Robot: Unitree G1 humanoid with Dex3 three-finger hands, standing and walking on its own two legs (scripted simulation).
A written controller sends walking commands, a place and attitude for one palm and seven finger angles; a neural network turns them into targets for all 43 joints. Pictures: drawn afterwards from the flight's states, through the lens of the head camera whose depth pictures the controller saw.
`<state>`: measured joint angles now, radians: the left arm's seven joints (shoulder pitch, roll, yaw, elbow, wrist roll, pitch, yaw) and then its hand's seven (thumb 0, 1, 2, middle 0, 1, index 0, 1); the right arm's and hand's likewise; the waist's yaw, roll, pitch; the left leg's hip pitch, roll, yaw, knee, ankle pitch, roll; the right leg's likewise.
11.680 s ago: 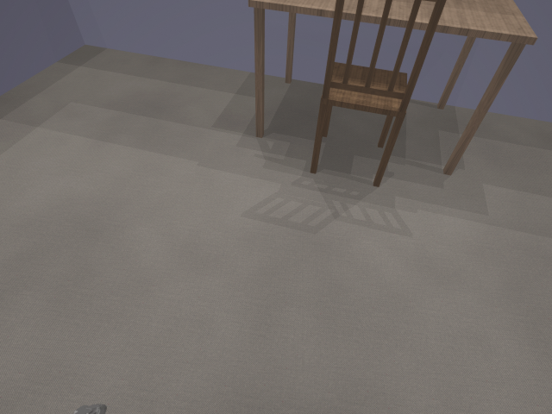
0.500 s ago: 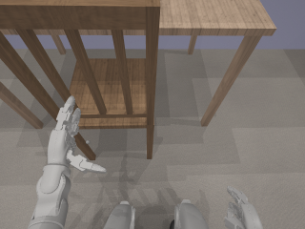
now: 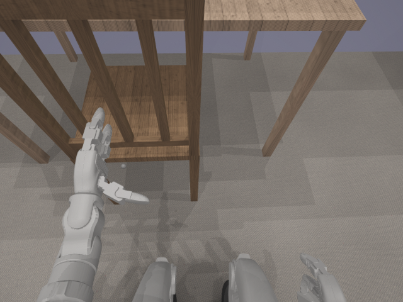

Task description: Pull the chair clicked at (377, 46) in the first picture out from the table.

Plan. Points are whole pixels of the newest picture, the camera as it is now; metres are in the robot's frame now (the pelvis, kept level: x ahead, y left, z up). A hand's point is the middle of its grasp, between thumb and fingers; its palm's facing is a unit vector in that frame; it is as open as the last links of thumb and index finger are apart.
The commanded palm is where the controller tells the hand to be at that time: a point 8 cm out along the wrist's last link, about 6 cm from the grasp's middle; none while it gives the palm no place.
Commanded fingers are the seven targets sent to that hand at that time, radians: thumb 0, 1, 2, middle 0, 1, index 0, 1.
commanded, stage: aim the fingers beside a spindle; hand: left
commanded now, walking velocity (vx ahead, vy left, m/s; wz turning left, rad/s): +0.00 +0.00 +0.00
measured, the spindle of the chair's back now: (110, 95) +0.51 +0.20 +0.06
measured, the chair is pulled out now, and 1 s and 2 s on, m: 0.00 0.00 0.00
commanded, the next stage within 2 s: push the fingers through the gap in 0.54 s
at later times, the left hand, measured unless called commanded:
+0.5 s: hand (120, 166) +0.37 +0.17 +0.02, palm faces +0.05 -1.00 -0.03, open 16.9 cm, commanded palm +0.33 +0.22 +0.02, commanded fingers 0.00 -0.50 0.30 -0.06 -0.08 -0.06 -0.08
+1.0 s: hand (122, 155) +0.39 +0.17 +0.02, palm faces +0.06 -1.00 -0.03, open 16.9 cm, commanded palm +0.37 +0.21 +0.02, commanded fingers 0.00 -0.50 0.30 -0.06 -0.08 -0.06 -0.08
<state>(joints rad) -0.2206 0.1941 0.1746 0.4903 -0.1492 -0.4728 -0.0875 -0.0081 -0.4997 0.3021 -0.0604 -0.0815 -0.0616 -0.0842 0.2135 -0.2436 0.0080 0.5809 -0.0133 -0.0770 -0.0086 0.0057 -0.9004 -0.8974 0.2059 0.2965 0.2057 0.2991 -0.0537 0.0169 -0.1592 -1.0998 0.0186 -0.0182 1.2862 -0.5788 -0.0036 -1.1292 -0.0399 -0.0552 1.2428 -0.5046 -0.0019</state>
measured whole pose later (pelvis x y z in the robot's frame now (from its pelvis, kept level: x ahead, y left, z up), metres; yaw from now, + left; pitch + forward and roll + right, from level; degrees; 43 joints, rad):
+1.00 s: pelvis +0.00 +0.01 +0.00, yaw +0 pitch +23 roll -2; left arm -0.31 0.21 0.20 0.58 -0.13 -0.47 -0.06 -0.01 -0.50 0.30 -0.06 -0.08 -0.06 -0.08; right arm 0.21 -0.24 0.02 0.58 -0.02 -0.04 0.00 0.00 -0.90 -0.90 0.21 0.30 0.21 0.30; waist -0.06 0.02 -0.16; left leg -1.11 0.02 -0.01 1.29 -0.58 0.01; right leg -1.14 -0.04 -0.05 1.24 -0.50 0.01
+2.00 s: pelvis +0.00 +0.01 +0.00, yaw -2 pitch +26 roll -2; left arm -0.70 0.33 0.36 0.99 -0.07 -0.54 -0.08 -0.01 -0.50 0.30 -0.06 -0.08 -0.06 -0.08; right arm 0.30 -0.25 0.02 0.61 -0.05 0.05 0.03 0.00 -0.90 -0.90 0.21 0.30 0.21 0.30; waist -0.15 0.03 -0.15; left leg -1.18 0.03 0.00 1.30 -0.58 0.02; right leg -1.21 -0.02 -0.04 1.23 -0.48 0.02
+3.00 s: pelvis +0.01 +0.01 +0.00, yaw -2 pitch +27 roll -3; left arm -0.69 0.33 0.33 0.98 -0.09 -0.53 -0.05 0.00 0.05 0.54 -0.45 -1.32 -0.42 -1.32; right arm 0.29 -0.24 0.01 0.62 -0.05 0.07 0.03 0.00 -0.90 -0.90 0.21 0.30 0.21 0.30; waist -0.14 0.02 -0.15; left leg -1.18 0.03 -0.01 1.29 -0.58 0.01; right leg -1.20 -0.03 -0.05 1.22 -0.48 0.02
